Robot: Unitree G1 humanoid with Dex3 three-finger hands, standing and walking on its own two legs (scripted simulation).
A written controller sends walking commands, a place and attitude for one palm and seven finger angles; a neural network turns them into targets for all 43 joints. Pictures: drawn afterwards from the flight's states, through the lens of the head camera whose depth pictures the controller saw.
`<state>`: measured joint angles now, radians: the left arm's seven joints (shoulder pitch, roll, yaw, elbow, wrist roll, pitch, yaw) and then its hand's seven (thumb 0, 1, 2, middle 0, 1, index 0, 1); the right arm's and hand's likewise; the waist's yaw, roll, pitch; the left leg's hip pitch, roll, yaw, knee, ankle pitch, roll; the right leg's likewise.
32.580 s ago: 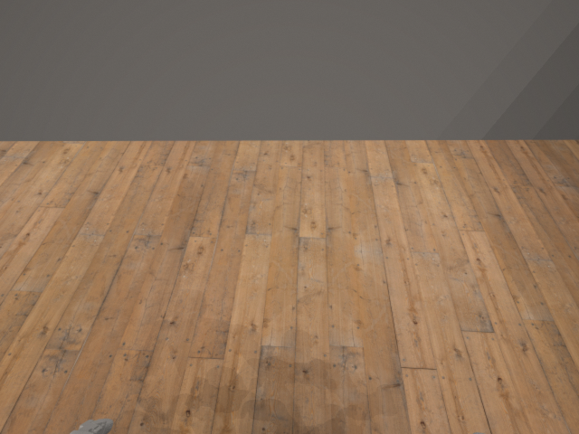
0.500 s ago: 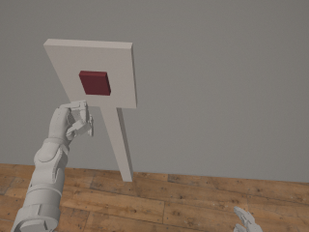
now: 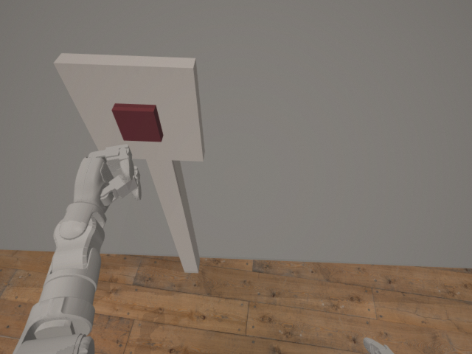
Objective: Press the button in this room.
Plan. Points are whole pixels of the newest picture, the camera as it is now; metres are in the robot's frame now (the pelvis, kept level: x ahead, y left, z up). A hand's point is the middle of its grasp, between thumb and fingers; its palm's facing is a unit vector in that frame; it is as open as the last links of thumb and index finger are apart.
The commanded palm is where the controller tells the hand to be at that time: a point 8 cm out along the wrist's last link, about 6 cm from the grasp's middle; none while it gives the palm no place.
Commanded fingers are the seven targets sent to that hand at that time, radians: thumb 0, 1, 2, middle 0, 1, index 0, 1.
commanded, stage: aim a knuckle at the button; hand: left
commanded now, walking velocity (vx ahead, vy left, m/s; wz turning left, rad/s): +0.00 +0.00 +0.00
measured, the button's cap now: (139, 122) +0.49 +0.19 +0.12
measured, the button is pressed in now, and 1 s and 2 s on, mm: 0 0 13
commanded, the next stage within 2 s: press the button with the knuckle in 0.36 s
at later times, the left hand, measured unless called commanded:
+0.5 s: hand (133, 179) +0.38 +0.19 +0.09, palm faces +0.00 -1.00 +0.00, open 3.1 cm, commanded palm +0.36 +0.23 +0.09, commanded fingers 0.00 0.90 0.90 -1.30 -1.50 -1.30 -1.50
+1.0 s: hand (143, 158) +0.43 +0.18 +0.09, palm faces -0.01 -1.00 -0.01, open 3.1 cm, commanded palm +0.41 +0.24 +0.09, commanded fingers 0.00 0.90 0.90 -1.30 -1.50 -1.30 -1.50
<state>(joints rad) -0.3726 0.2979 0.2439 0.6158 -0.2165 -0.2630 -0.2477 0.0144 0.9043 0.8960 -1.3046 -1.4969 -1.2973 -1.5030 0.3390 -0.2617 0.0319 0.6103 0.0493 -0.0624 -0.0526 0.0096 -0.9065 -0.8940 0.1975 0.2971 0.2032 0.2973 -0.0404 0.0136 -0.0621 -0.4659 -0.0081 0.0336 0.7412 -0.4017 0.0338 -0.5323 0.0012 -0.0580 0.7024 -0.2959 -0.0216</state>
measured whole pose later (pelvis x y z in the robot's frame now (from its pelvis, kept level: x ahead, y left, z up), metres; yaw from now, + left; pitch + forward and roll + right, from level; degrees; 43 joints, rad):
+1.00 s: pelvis +0.00 +0.00 -0.01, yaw -1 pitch +10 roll -1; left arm -0.60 0.36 0.30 0.88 -0.18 -0.30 -0.26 0.02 0.88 0.89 -1.30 -1.50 -1.30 -1.50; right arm 0.35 -0.26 0.04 0.61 0.04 -0.03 -0.05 0.01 -0.91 -0.89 0.20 0.30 0.20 0.30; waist -0.08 0.01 -0.07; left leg -0.54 0.00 0.04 0.78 -0.41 0.03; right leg -0.61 0.01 -0.05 0.74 -0.30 -0.03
